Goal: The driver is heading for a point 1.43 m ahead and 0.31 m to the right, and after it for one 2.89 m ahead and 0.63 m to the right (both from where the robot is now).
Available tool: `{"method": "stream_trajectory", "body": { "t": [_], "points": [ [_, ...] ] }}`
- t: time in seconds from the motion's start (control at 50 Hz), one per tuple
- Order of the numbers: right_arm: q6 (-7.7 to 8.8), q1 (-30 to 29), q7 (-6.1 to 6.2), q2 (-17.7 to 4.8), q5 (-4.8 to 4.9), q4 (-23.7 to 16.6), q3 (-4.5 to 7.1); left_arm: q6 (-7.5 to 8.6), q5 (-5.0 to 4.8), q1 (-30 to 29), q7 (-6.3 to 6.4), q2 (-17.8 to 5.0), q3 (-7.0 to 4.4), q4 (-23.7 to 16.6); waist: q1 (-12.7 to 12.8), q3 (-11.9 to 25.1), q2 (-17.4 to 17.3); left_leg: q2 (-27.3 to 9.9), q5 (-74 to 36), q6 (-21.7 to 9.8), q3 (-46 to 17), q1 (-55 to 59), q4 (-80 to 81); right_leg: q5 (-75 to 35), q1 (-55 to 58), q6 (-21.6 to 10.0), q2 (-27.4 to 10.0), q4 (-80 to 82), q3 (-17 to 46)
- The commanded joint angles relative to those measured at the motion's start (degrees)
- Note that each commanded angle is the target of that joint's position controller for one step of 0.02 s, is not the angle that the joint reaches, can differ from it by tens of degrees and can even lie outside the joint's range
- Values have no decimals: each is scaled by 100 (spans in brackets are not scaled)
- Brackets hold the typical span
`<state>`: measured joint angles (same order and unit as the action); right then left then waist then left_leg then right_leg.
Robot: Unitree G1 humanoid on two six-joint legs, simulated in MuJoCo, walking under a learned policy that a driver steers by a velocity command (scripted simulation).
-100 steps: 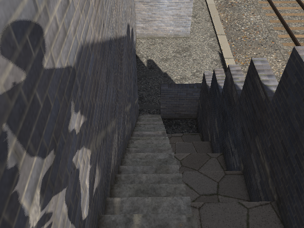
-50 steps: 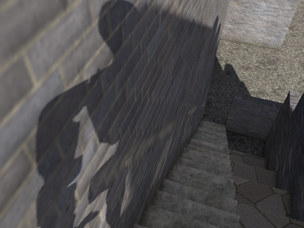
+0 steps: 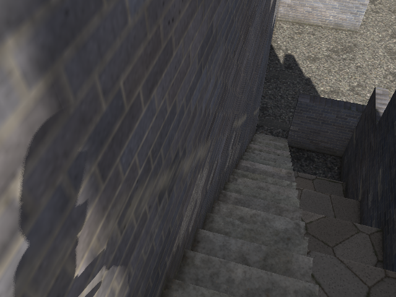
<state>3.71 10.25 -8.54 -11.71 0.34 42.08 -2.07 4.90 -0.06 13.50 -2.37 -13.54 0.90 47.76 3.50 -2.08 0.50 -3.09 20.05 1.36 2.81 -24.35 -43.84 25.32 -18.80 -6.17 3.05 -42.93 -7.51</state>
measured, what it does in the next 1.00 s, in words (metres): stands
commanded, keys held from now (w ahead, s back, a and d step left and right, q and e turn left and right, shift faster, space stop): no key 1.00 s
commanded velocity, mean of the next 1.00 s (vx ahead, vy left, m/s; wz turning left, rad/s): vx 0.00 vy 0.00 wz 0.00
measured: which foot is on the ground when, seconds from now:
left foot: down 0.00-1.00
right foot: down 0.00-1.00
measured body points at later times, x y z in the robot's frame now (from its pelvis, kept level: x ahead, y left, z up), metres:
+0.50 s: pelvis +0.00 -0.02 +0.01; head +0.02 -0.01 +0.46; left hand +0.04 +0.24 -0.13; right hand +0.10 -0.23 -0.13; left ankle +0.03 +0.13 -0.71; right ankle -0.02 -0.04 -0.71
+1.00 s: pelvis +0.00 -0.02 +0.01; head +0.03 -0.02 +0.46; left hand +0.00 +0.22 -0.14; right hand +0.06 -0.24 -0.14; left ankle +0.03 +0.13 -0.71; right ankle -0.02 -0.04 -0.71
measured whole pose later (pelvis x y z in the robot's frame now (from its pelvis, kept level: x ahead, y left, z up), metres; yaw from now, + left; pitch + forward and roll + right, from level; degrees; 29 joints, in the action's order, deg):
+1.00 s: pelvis +0.00 -0.02 +0.01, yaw -2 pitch -2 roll -1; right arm 0.8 13.1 -4.4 -10.4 -1.8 57.1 -2.1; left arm 5.1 -0.1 19.2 -4.9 -12.8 -2.2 57.8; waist 4.5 -5.0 0.0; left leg -7.3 18.8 4.0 3.1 -18.4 -39.7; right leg 21.4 -11.9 -8.5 7.8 -34.7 -6.3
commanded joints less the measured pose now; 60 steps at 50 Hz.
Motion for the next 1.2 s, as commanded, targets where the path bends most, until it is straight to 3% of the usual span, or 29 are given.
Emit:
{"method": "stream_trajectory", "body": {
  "t": [0.02, 0.04, 0.06, 0.1, 0.18, 0.2, 0.26, 0.28, 0.3, 0.36, 0.5, 0.88, 0.92, 1.14, 1.16, 1.2],
  "points": [
    [60, 121, 25, -414, -5, -264, 47, 49, 7, 218, -20, -639, -157, -241, 31, 402, -65, -245, -876, -84, -301, 22, 399, -2740, 455, 535, -705, 730, 1045],
    [62, 105, 32, -419, -6, -258, 41, 46, 8, 211, -27, -642, -160, -242, 36, 397, -53, -250, -821, -69, -289, 12, 401, -2697, 461, 531, -708, 755, 1060],
    [10, 96, 47, -334, -70, -204, 16, 46, -35, 318, -51, -748, -220, -94, 14, 318, 44, -274, -790, -67, -234, 111, 521, -2468, 374, 434, -640, 874, 1009],
    [-33, 79, 60, -408, -54, -146, 20, 36, -21, 298, -76, -699, -235, -46, 30, 254, -103, -261, -715, -48, -201, 151, 557, -2262, 355, 394, -630, 966, 1015],
    [-77, 90, 76, -386, -70, 3, 6, 30, -10, 361, -71, -679, -261, 95, 42, 260, -93, -249, -740, -8, -107, 249, 541, -2339, 433, 361, -610, 1113, 1032],
    [-52, 139, 112, -435, -65, 59, 41, 33, -60, 429, -79, -676, -272, 95, 35, 336, -88, -237, -734, 18, -64, 363, 530, -2396, 468, 373, -621, 1234, 1089],
    [-54, 96, 150, -395, -86, 179, 35, 19, -49, 398, -90, -704, -305, 148, 41, 200, -100, -255, -722, 37, -29, 348, 556, -2321, 489, 379, -608, 1347, 1108],
    [-83, 155, 180, -431, -136, 208, 71, 27, -10, 513, -107, -871, -364, 195, 78, 197, -53, -288, -479, 43, -38, 321, 552, -2081, 559, 410, -574, 1406, 1081],
    [-112, 115, 198, -432, -146, 212, 78, 63, -4, 450, -103, -845, -373, 174, 71, 92, -202, -307, -541, 24, -46, 234, 597, -2091, 534, 373, -643, 1463, 1215],
    [-142, 213, 227, -336, -142, 347, 62, 68, -46, 522, -101, -717, -366, 249, 73, 38, -142, -338, -571, 39, -34, 252, 652, -2028, 583, 349, -620, 1571, 1257],
    [-171, 321, 260, -354, -138, 626, 60, 34, -12, 647, -137, -708, -419, 389, 102, -23, -189, -344, -648, 89, 42, 256, 731, -2199, 745, 351, -528, 1626, 1246],
    [-229, 447, 343, -320, -172, 1265, 65, 29, -9, 902, -192, -540, -432, 787, 126, -185, -206, -378, -661, 123, 141, 275, 731, -2214, 847, 367, -435, 1709, 1280],
    [-244, 521, 394, -301, -223, 1318, 56, 48, -1, 1087, -237, -536, -432, 903, 119, -282, -237, -347, -580, 128, 136, 310, 745, -1944, 770, 403, -396, 1688, 1261],
    [-216, 507, 445, -354, -196, 1572, 63, 109, 20, 1155, -244, -507, -403, 1110, 87, -178, -151, -334, -703, 106, 127, 308, 559, -2706, 857, 470, -413, 1508, 1274],
    [-200, 564, 448, -430, -141, 1667, 107, 116, 48, 1136, -260, -520, -402, 1145, 120, -269, -108, -321, -643, 102, 147, 207, 558, -2415, 826, 450, -409, 1511, 1261],
    [-190, 568, 449, -407, -158, 1724, 110, 111, 36, 1188, -275, -484, -387, 1211, 123, -308, -103, -317, -607, 111, 140, 239, 547, -2141, 704, 428, -421, 1557, 1307]
  ]
}}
